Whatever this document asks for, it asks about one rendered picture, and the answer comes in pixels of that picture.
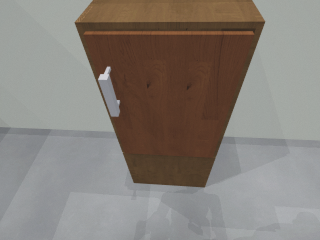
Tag handle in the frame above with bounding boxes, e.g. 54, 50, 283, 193
98, 66, 120, 117

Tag cupboard door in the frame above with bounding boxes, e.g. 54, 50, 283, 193
83, 31, 255, 158

